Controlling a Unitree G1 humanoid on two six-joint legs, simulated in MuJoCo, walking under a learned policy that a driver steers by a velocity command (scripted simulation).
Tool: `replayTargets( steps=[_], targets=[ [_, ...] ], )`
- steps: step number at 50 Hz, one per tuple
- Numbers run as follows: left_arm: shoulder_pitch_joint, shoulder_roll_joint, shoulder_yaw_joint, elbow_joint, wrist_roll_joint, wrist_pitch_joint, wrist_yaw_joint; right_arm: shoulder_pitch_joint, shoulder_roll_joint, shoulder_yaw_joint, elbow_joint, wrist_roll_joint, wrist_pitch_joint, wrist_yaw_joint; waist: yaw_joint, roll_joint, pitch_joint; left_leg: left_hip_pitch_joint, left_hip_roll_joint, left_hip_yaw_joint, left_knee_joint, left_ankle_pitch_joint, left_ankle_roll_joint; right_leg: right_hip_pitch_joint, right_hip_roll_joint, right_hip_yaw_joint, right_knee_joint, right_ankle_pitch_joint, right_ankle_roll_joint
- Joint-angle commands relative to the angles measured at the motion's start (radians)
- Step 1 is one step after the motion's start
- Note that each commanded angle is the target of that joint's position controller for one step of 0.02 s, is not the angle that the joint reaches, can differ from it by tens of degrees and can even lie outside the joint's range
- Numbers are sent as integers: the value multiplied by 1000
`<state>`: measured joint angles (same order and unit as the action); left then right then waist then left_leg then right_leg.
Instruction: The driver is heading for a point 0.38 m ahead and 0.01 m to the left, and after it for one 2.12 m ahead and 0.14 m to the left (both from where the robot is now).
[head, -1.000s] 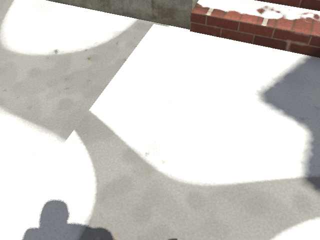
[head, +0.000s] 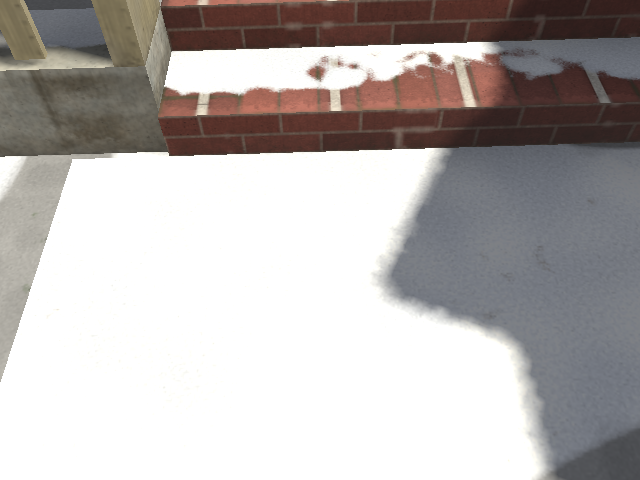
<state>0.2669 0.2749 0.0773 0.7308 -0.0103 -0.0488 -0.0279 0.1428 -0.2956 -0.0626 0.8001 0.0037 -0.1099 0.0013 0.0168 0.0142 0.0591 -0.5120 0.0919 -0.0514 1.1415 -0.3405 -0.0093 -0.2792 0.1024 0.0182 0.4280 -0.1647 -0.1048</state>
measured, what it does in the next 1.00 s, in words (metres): walks ahead: left foot, then right foot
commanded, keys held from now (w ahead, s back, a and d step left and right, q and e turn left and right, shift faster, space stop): w+e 0.12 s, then w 0.12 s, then no key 0.76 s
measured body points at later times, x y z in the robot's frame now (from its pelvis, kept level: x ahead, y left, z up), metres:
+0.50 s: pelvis +0.25 +0.06 +0.00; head +0.29 +0.07 +0.45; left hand +0.40 +0.31 -0.12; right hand +0.34 -0.22 -0.11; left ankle +0.33 +0.14 -0.74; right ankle +0.18 -0.08 -0.67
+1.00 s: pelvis +0.31 +0.03 -0.01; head +0.32 +0.02 +0.44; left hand +0.47 +0.26 -0.12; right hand +0.37 -0.24 -0.14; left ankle +0.33 +0.14 -0.74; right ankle +0.29 -0.10 -0.74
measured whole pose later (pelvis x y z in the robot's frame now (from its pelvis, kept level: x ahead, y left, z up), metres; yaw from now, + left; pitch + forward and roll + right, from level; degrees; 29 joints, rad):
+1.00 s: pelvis +0.31 +0.03 -0.01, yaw -10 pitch -1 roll +0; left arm 0.20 0.23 0.04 0.80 0.01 0.00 0.03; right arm 0.15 -0.25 -0.01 0.92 -0.01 -0.01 0.00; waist -0.01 0.00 0.03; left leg -0.22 -0.01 0.02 0.53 -0.29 0.01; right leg -0.24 -0.01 0.05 0.55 -0.29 0.02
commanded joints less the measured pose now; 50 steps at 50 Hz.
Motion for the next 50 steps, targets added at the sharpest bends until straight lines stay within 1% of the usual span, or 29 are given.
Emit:
replayTargets(
  steps=[1,3,6,8,10,12,13,14,15,16,17,18,19,20,21,22,23,24,26,28,31,33,34,35,36,37,38,42,50],
  targets=[
    [-20,148,34,-85,-1,-24,20,26,-85,-26,-61,-18,9,-4,-37,-39,-96,-99,20,-4,-113,91,-40,97,-256,283,-207,312,-197],
    [10,166,40,-78,-3,-21,33,-55,-67,-17,-89,-19,13,-7,-12,-53,-71,-110,0,4,-260,206,-63,66,-227,245,-208,299,-175],
    [46,168,41,-68,-9,-11,42,-158,-44,-5,-120,-11,7,3,31,-92,-59,-41,-49,8,-486,382,-65,34,-185,220,-188,181,-127],
    [76,165,38,-53,-10,-10,42,-193,-50,-2,-132,0,0,14,54,-107,-59,-2,-63,12,-558,449,-58,48,-204,236,-181,121,-114],
    [105,150,33,-33,-11,-10,42,-209,-69,-6,-142,2,-9,25,64,-111,-53,-3,-61,-4,-605,440,-36,111,-237,274,-139,96,-108],
    [113,148,33,-23,-8,-6,44,-199,-91,-13,-147,1,-18,32,53,-128,-46,3,-61,-7,-636,369,-6,175,-272,318,-94,114,-97],
    [103,149,33,-20,-4,-2,46,-175,-103,-18,-143,-5,-22,32,36,-142,-40,25,-69,2,-654,328,13,200,-274,327,-52,198,-83],
    [85,142,31,-22,-2,4,48,-112,-113,-25,-127,-16,-28,29,0,-145,-64,104,-90,30,-699,341,37,216,-246,312,25,336,-59],
    [73,118,22,-33,1,6,49,-26,-139,-36,-108,-33,-36,26,-42,-129,-134,252,-68,27,-710,466,69,201,-185,274,161,446,-20],
    [91,82,6,-60,20,4,53,99,-199,-47,-100,-56,-41,24,-74,-15,-290,538,98,-124,-623,785,143,49,-111,221,419,255,33],
    [274,33,-10,-32,-2,-3,50,189,-233,-59,-60,-50,-23,31,-38,286,-438,842,322,-489,-653,869,339,-251,31,147,765,-428,112],
    [280,118,3,-9,-9,-2,50,207,-166,-44,-58,-8,-12,39,-57,205,-430,813,332,-596,-718,681,334,-333,-3,216,881,-501,124],
    [162,159,16,-24,-15,8,52,140,-119,-28,-74,-2,-3,36,-74,111,-294,694,292,-461,-732,628,292,-379,-38,202,916,-438,134],
    [75,159,15,-41,-4,19,57,67,-82,-10,-85,-12,6,35,-61,36,-217,565,237,-342,-749,659,259,-361,-75,160,871,-387,141],
    [38,143,15,-57,9,29,60,18,-57,2,-84,-17,9,34,-33,32,-165,451,209,-277,-766,717,249,-324,-113,143,799,-343,144],
    [46,119,13,-59,11,39,60,-8,-41,11,-77,-23,10,33,-1,58,-154,373,170,-218,-787,749,233,-246,-149,127,719,-315,145],
    [66,88,6,-51,8,48,60,-27,-35,14,-68,-27,11,33,17,92,-149,317,132,-159,-804,785,224,-179,-153,101,630,-297,151],
    [76,61,-2,-47,7,51,63,-37,-47,12,-60,-30,13,32,25,112,-157,293,115,-118,-812,836,227,-135,-148,75,545,-285,160],
    [63,39,-12,-46,12,55,67,-41,-80,4,-44,-26,21,24,24,120,-195,283,114,-80,-810,889,238,-52,-149,54,398,-225,170],
    [47,51,-11,-38,10,62,69,-32,-99,-1,-30,-18,33,19,12,115,-223,290,121,-74,-819,799,238,9,-146,43,303,-128,170],
    [6,65,-5,-31,13,78,65,-45,-94,7,-15,-10,53,18,8,100,-179,237,107,-80,-838,435,212,89,-140,26,160,-30,150],
    [-27,65,-6,-36,29,79,64,-32,-64,22,0,-6,61,20,12,79,-123,184,63,-82,-838,162,152,155,-142,30,13,57,121],
    [-45,89,-4,-50,37,76,67,-6,-43,31,10,-15,60,22,0,45,-109,155,37,-79,-822,58,107,190,-194,89,-9,129,99],
    [-57,136,4,-61,33,75,72,39,-43,31,18,-29,57,25,-38,-28,-104,124,-19,-43,-791,-31,71,209,-244,124,15,196,75],
    [-71,150,12,-39,23,76,69,69,-34,32,23,-24,61,22,-64,-120,-94,166,-71,22,-782,-25,45,124,-218,113,25,16,57],
    [-78,103,6,-41,24,70,61,29,-51,31,26,-23,66,16,-33,-101,-66,209,-75,38,-750,12,31,57,-188,103,6,-67,66],
    [-82,76,-4,-36,32,64,58,9,-50,30,23,-20,72,12,-32,-96,-57,224,-73,42,-733,50,33,33,-183,100,-2,-53,80],
    [-71,76,-5,-18,23,39,57,19,-51,30,40,-21,83,2,-33,-79,-85,260,-59,36,-698,189,41,67,-171,85,41,121,94],
    [-68,77,-6,25,18,40,61,1,-55,27,86,-10,97,-4,-29,-29,-98,298,-53,35,-676,274,33,93,-159,74,63,204,89]
  ],
)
